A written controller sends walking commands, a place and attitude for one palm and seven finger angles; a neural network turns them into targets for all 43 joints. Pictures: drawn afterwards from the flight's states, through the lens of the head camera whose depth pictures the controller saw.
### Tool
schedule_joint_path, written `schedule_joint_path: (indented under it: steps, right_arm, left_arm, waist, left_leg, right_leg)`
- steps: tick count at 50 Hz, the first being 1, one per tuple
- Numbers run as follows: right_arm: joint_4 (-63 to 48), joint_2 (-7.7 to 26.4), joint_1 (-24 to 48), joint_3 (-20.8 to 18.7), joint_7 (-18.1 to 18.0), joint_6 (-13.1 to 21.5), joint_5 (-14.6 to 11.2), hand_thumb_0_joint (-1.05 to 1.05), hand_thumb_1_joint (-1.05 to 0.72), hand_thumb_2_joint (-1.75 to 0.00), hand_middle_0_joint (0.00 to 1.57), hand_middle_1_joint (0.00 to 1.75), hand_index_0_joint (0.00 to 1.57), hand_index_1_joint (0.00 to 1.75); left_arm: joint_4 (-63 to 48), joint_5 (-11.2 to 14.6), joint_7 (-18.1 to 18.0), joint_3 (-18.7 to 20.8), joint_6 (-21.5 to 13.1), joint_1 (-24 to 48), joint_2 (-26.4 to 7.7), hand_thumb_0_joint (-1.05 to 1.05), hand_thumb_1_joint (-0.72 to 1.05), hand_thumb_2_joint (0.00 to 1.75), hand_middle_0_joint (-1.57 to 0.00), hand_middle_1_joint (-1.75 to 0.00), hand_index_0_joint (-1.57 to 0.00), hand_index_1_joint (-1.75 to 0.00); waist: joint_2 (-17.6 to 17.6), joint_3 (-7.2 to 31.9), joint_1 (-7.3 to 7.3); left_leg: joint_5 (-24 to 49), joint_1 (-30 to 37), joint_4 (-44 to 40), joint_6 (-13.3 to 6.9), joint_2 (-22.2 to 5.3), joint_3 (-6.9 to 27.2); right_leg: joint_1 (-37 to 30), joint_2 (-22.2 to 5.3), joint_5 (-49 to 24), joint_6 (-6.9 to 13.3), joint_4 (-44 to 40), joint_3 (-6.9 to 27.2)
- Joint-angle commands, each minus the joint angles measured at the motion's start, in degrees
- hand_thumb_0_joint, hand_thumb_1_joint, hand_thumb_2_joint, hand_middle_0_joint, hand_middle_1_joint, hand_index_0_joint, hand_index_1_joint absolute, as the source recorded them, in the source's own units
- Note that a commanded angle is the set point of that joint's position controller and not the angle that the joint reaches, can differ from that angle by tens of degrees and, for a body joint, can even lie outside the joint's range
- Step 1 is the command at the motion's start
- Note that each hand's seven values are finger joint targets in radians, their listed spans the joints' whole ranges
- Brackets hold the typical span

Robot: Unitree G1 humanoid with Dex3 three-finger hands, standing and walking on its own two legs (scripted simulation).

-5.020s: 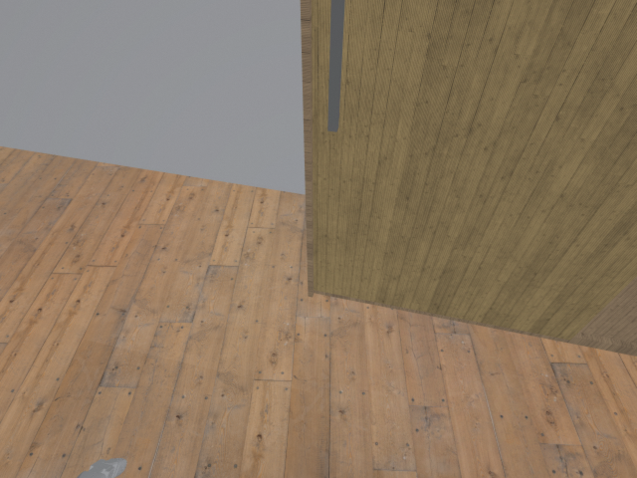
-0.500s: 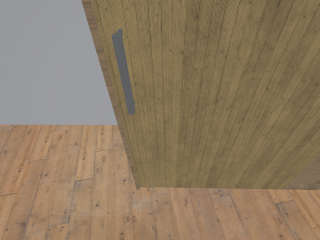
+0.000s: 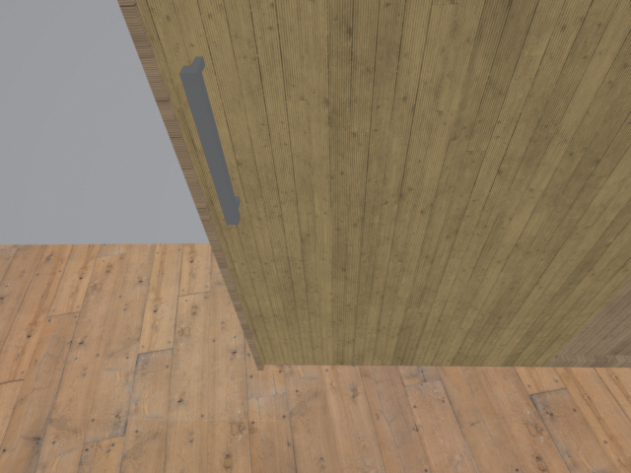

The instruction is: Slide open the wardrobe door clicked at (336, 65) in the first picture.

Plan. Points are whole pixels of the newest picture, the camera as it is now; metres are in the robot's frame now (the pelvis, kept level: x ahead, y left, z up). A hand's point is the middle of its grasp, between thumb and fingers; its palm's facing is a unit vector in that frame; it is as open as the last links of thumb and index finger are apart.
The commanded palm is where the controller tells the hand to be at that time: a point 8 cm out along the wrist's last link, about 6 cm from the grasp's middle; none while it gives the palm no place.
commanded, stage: come to a stop and stand still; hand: left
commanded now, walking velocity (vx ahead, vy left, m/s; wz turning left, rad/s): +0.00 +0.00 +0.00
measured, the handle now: (218, 150) +0.53 +0.18 +0.13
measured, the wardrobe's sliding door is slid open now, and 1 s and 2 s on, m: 0.00 0.00 0.00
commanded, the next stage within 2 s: look again from close up in 0.14 s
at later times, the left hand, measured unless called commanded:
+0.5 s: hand out of the picture +0.01 +0.18 -0.17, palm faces +0.03 -0.98 -0.20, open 7.4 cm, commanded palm none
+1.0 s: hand out of the picture +0.01 +0.19 -0.17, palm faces +0.02 -0.98 -0.20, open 7.4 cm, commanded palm none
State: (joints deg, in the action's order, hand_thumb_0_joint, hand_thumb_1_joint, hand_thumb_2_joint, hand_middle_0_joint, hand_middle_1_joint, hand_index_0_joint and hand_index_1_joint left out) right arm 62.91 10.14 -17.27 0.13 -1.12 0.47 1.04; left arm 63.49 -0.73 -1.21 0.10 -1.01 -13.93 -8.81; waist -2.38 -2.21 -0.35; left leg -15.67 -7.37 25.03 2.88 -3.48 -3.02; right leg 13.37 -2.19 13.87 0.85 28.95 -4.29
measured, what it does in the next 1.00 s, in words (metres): stands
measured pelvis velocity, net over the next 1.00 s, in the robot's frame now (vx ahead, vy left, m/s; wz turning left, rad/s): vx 0.00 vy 0.01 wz -0.01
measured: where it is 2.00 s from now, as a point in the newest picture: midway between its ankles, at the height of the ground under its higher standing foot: outside the picture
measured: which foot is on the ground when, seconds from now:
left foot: down 0.00-1.00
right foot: down 0.00-1.00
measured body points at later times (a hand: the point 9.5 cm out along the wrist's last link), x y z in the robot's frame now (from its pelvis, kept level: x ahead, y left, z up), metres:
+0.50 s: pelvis +0.00 +0.00 +0.00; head +0.01 +0.00 +0.45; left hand +0.00 +0.23 -0.15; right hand -0.01 -0.21 -0.16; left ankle -0.03 +0.15 -0.74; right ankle +0.02 -0.11 -0.74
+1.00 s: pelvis +0.00 +0.01 +0.00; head +0.02 +0.01 +0.45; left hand +0.01 +0.24 -0.15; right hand +0.00 -0.20 -0.16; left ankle -0.03 +0.15 -0.74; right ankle +0.02 -0.11 -0.74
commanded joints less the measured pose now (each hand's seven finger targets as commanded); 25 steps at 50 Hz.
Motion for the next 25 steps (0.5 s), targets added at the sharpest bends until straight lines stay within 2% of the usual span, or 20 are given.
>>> schedule_joint_path:
  steps: [1,7,12,14,18,25]
  right_arm:
    - [-0.92,3.66,-4.16,-0.46,-0.38,0.95,-0.03,0.0,-0.9,-0.9,0.2,0.3,0.2,0.3]
    - [-0.39,3.85,-4.23,-0.45,-0.56,1.18,-0.1,0.0,-0.9,-0.9,0.2,0.3,0.2,0.3]
    - [-0.15,3.7,-4.47,-0.5,-0.61,1.06,-0.12,0.0,-0.9,-0.9,0.2,0.3,0.2,0.3]
    - [0.0,3.11,-4.53,-0.48,-0.62,1.07,-0.09,0.0,-0.9,-0.9,0.2,0.3,0.2,0.3]
    - [-0.03,3.48,-4.6,-0.54,-0.61,1.11,-0.07,0.0,-0.9,-0.9,0.2,0.3,0.2,0.3]
    - [-0.02,3.39,-4.59,-0.67,-0.74,1.29,-0.15,0.0,-0.9,-0.9,0.2,0.3,0.2,0.3]
  left_arm:
    - [-1.92,0.15,-0.48,1.47,-0.88,-2.23,-8.12,0.0,0.9,0.9,-0.2,-0.3,-0.2,-0.3]
    - [-1.58,0.17,-0.43,1.53,-0.83,-2.38,-7.79,0.0,0.9,0.9,-0.2,-0.3,-0.2,-0.3]
    - [-1.37,0.15,-0.44,1.49,-0.7,-2.66,-7.5,0.0,0.9,0.9,-0.2,-0.3,-0.2,-0.3]
    - [-1.42,0.06,-0.47,1.45,-0.61,-2.88,-7.19,0.0,0.9,0.9,-0.2,-0.3,-0.2,-0.3]
    - [-1.42,0.12,-0.41,1.48,-0.56,-2.99,-7.18,0.0,0.9,0.9,-0.2,-0.3,-0.2,-0.3]
    - [-1.56,0.04,-0.47,1.48,-0.54,-3.38,-6.69,0.0,0.9,0.9,-0.2,-0.3,-0.2,-0.3]
  waist:
    - [4.09,-1.7,0.22]
    - [2.38,-1.02,0.37]
    - [3.53,-1.97,0.39]
    - [2.52,-2.42,0.55]
    - [3.13,-2.24,0.55]
    - [2.37,-1.98,0.64]
  left_leg:
    - [3.93,-4.16,-4.18,-2.9,-1.79,1.32]
    - [5.15,-3.99,-4.8,-2.71,-2.45,1.32]
    - [4.08,-4.44,-5.01,-2.72,-2.43,1.37]
    - [4.6,-4.41,-5.27,-2.81,-2.54,1.52]
    - [4.11,-4.63,-5.3,-2.86,-2.38,1.64]
    - [5.31,-4.77,-5.58,-3.02,-2.78,2.06]
  right_leg:
    - [-1.0,-5.07,-3.18,1.75,-8.69,7.03]
    - [-2.14,-4.66,-5.48,1.68,-8.07,6.41]
    - [-1.53,-4.56,-3.14,1.62,-8.81,6.41]
    - [-1.66,-4.36,-3.33,1.58,-8.78,6.11]
    - [-1.35,-4.39,-1.77,1.47,-8.87,6.23]
    - [-2.09,-4.13,-4.19,1.31,-7.79,5.53]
